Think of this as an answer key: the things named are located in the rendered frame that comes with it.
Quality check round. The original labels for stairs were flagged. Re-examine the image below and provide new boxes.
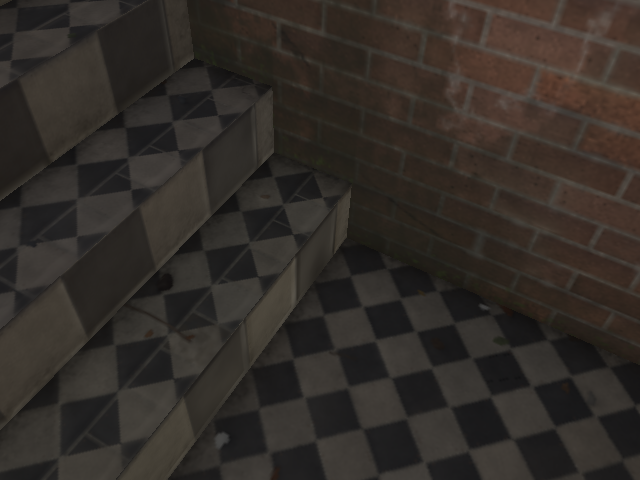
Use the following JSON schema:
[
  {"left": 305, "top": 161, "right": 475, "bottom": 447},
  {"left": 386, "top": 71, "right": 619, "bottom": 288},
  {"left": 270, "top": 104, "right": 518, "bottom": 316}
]
[{"left": 0, "top": 0, "right": 352, "bottom": 480}]

